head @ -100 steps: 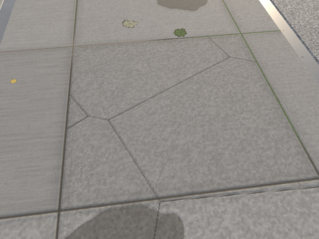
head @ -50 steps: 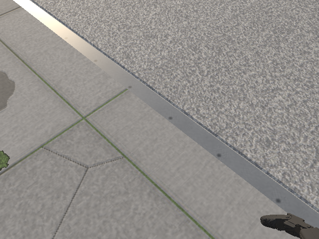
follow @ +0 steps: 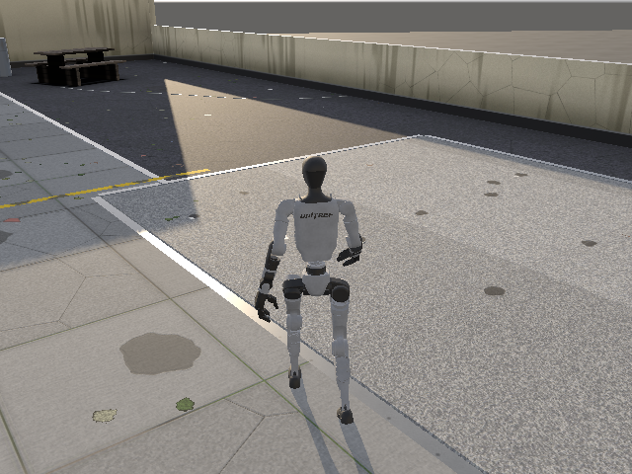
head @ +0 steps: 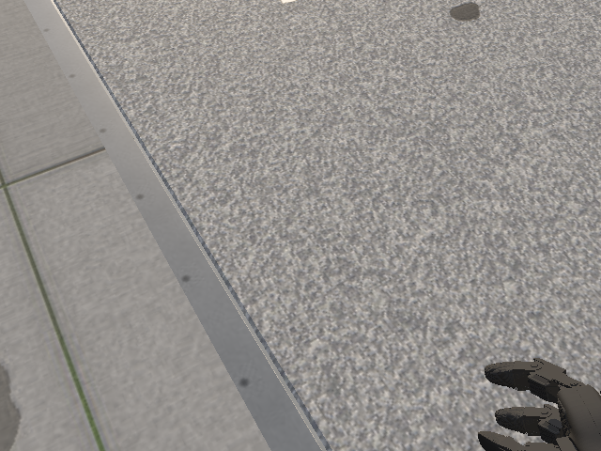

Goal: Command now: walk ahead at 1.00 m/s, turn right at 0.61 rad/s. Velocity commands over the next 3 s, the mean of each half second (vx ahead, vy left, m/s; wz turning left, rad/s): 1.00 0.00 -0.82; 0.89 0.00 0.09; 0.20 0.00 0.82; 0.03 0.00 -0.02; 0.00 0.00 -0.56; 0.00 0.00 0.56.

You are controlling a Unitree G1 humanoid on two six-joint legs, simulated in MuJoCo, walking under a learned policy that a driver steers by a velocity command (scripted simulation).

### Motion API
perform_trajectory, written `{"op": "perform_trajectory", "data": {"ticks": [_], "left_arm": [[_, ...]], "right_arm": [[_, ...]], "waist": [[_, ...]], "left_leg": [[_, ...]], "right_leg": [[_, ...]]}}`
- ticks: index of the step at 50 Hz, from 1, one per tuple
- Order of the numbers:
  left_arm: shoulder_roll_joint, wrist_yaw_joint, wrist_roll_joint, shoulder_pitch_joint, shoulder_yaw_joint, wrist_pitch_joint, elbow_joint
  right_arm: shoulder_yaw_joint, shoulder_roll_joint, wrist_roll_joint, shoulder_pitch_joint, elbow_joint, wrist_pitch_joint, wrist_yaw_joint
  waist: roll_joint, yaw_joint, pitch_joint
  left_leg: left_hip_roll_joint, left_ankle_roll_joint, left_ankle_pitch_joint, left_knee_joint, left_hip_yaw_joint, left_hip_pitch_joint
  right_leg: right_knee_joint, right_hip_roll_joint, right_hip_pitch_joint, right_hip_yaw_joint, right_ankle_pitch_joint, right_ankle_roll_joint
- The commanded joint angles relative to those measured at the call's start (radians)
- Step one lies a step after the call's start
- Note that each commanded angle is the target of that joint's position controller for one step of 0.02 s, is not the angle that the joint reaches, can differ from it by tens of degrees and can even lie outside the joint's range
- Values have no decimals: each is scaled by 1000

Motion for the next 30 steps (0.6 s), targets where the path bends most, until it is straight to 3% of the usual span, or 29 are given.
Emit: {"op": "perform_trajectory", "data": {"ticks": [1,2,3,5,7,10,11,13,14,16,17,18,19,20,21,22,23,24,25,27,28,30], "left_arm": [[129,14,-14,-101,24,-5,-149],[120,6,-1,-172,22,1,-156],[101,-4,7,-198,20,11,-153],[55,-21,28,-190,17,47,-158],[26,-34,32,-274,13,76,-201],[16,-57,34,-402,3,82,-270],[17,-65,29,-434,-2,80,-293],[32,-82,29,-503,-7,77,-313],[37,-86,31,-526,-8,75,-318],[68,-83,27,-497,0,71,-304],[94,-75,23,-430,9,70,-286],[128,-66,21,-299,24,70,-254],[169,-52,23,-110,48,71,-201],[216,-28,22,35,79,75,-145],[283,-8,1,-71,100,89,-146],[391,-11,35,-129,116,100,-201],[346,0,35,-127,117,100,-225],[284,10,30,-143,104,90,-201],[241,14,26,-170,90,75,-184],[179,22,20,-224,63,39,-190],[160,19,16,-218,53,23,-184],[156,11,14,-188,50,-2,-166]], "right_arm": [[-103,-238,6,431,68,16,-23],[-88,-166,15,371,74,9,-21],[-84,-139,11,348,88,5,-19],[-75,-102,28,364,125,-9,-18],[-71,-76,52,369,158,-28,-10],[-67,-60,51,342,177,-44,-10],[-72,-80,50,327,176,-48,-12],[-78,-113,51,346,186,-50,-20],[-82,-137,51,361,190,-49,-25],[-92,-191,51,404,189,-34,-36],[-102,-228,48,405,182,-17,-44],[-112,-262,41,381,169,4,-49],[-120,-280,37,343,150,24,-51],[-120,-268,29,336,146,35,-43],[-85,-118,21,317,116,28,-24],[-71,-112,45,390,-15,5,-19],[-63,-153,33,304,-23,-25,-22],[-61,-166,36,267,-16,-38,-22],[-55,-149,26,253,-10,-33,-25],[-45,-129,-2,295,13,13,-22],[-41,-114,-4,293,12,33,-16],[-26,-82,3,200,-24,44,-1]], "waist": [[159,-225,-307],[83,-210,-160],[48,-183,-96],[84,-126,-32],[81,-102,28],[88,-76,80],[90,-63,89],[36,-71,114],[24,-72,116],[46,-49,64],[80,-7,14],[102,67,-61],[100,153,-148],[40,194,-204],[-232,82,-83],[-312,-28,-286],[-100,14,-264],[23,-23,-110],[92,-79,-43],[112,-151,5],[102,-162,15],[76,-139,61]], "left_leg": [[399,127,-605,-357,-731,864],[361,117,-439,-354,-552,716],[324,105,-282,-379,-434,614],[293,90,-155,-423,-264,472],[279,73,-59,-477,-136,444],[200,41,143,-520,93,401],[191,33,164,-534,139,385],[167,24,285,-571,228,397],[174,19,405,-565,252,432],[186,3,870,-435,274,559],[202,-2,1058,-319,272,609],[224,4,1169,-133,263,615],[240,17,1156,125,235,554],[192,5,848,464,224,404],[-15,-29,-228,868,202,88],[-94,-67,-393,1087,-12,-268],[-27,-52,-308,1026,-119,-346],[17,-47,-248,905,-125,-326],[60,-50,-229,800,-118,-250],[107,-70,-227,678,-108,-93],[123,-81,-238,605,-98,-57],[139,-83,-135,426,-45,-55]], "right_leg": [[676,-42,-760,12,121,-55],[617,-78,-774,1,191,-50],[584,-105,-746,-3,204,-43],[551,-140,-693,-8,191,-25],[520,-167,-756,-19,210,-16],[385,-156,-771,-74,384,-19],[283,-156,-738,-88,450,-28],[101,-118,-648,-175,537,-57],[41,-93,-605,-210,559,-76],[-8,-10,-515,-277,524,-105],[-9,27,-446,-290,458,-118],[-1,58,-312,-281,390,-137],[-13,80,-112,-248,313,-165],[-72,89,110,-172,230,-189],[-138,-50,147,90,260,-226],[-346,-241,433,665,163,-444],[-510,-285,394,787,10,-418],[-541,-263,219,718,32,-368],[-535,-226,59,605,126,-325],[-541,-153,-186,426,279,-286],[-559,-126,-255,374,295,-278],[-623,-80,-317,263,369,-257]]}}
Next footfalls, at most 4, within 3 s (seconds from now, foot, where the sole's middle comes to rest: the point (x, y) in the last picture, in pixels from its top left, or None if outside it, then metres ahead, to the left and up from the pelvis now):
0.40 right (401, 411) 0.55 -0.13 -0.75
0.86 left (442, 245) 1.02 -0.23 -0.75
1.30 right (505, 189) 1.24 -0.42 -0.75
1.68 left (437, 219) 1.11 -0.23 -0.75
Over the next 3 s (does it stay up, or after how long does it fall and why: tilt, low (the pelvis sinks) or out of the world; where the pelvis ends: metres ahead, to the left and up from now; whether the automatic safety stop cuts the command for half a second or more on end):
stays up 1.09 -0.36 0.03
